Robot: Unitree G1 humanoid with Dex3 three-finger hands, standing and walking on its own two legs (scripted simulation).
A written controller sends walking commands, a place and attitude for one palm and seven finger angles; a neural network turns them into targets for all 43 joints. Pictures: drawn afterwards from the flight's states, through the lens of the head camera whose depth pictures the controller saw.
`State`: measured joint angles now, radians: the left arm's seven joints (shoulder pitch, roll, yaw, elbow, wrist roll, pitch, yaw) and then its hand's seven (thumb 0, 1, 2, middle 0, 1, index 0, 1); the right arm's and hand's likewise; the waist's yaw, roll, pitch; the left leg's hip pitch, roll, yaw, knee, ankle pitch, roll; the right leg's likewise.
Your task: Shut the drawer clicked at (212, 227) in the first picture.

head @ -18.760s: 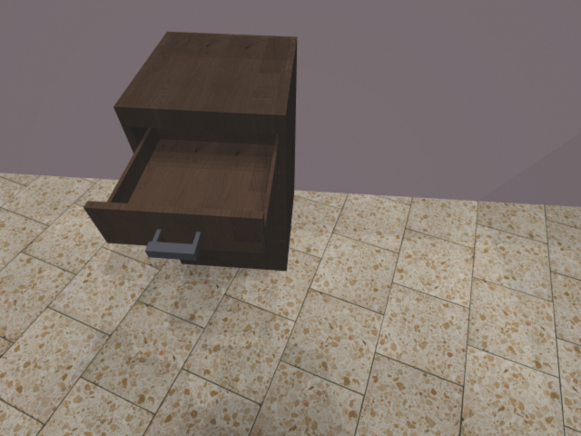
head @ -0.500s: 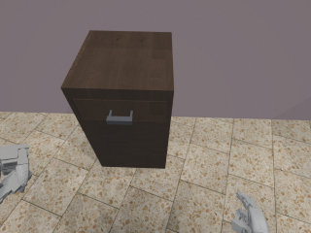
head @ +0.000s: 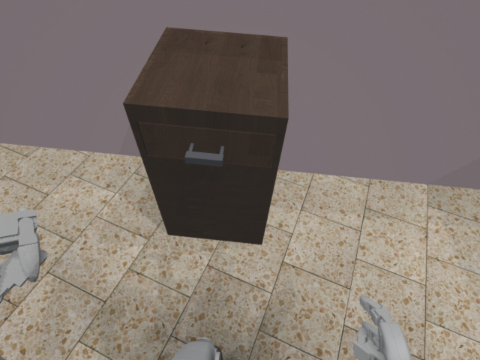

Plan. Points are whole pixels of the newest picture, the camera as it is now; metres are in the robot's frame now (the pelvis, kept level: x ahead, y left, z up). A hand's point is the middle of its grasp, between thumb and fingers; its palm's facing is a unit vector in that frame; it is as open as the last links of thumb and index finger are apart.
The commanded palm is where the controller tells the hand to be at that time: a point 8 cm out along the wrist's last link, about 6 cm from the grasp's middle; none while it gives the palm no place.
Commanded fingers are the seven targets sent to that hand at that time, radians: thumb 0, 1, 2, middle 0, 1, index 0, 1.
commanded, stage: step back with the hand held close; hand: left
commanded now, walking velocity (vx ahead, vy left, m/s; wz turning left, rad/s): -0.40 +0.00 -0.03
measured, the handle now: (205, 153) +0.66 +0.14 -0.15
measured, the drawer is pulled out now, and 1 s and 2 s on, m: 0.00 0.00 0.00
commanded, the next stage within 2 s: stop stepping back and stand still in 0.44 s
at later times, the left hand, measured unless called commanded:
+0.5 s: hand (31, 291) +0.16 +0.23 +0.18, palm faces +0.23 -0.85 -0.47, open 3.2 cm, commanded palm +0.08 +0.27 +0.19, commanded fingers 0.00 0.90 0.90 -1.40 -1.60 -1.40 -1.60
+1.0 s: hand out of the picture +0.07 +0.23 +0.18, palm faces +0.31 -0.83 -0.46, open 3.2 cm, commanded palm +0.01 +0.28 +0.19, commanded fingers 0.00 0.90 0.90 -1.40 -1.60 -1.40 -1.60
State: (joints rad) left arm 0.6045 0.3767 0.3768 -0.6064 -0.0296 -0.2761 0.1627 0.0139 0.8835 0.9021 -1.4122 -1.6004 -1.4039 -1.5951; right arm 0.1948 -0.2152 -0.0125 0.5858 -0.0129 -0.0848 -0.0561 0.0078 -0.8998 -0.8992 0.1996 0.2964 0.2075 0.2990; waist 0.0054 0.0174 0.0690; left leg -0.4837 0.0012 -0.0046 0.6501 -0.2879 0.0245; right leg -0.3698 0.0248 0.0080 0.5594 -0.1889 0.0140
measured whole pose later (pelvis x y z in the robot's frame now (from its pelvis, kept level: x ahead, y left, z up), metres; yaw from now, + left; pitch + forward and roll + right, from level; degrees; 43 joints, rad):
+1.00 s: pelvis -0.14 +0.01 +0.01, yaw -4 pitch -1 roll +0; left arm 0.62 0.40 0.38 -0.57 -0.02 -0.22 0.16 0.02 0.89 0.90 -1.41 -1.60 -1.40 -1.60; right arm 0.27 -0.18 0.02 0.63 0.00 -0.14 -0.07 0.01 -0.90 -0.90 0.20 0.30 0.20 0.30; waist -0.03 -0.03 0.02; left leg -0.29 0.02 0.02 0.52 -0.21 0.00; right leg -0.25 0.00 -0.03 0.54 -0.27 -0.01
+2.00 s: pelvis -0.13 +0.02 +0.02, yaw -3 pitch -1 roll +0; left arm 0.37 0.17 0.00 1.15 0.02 0.02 0.03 0.01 0.90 0.90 -0.42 -0.55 -0.41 -0.54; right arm 0.32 -0.12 -0.01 1.11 -0.01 0.02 -0.03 0.00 -0.91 -0.90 0.20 0.30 0.20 0.30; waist 0.01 0.02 0.06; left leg -0.25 0.00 0.01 0.46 -0.19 0.02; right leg -0.19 -0.02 -0.05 0.45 -0.24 0.01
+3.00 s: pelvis -0.11 -0.01 +0.02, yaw -3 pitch -2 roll +0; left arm 0.31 0.09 0.01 1.14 0.01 -0.01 0.04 0.00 0.90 0.90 -0.20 -0.30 -0.20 -0.30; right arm 0.31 -0.09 -0.02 1.14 -0.02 0.01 -0.05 0.00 -0.91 -0.90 0.19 0.30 0.20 0.30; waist 0.00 0.01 0.05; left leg -0.21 0.04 0.01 0.45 -0.21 -0.03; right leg -0.15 0.02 -0.05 0.45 -0.27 -0.04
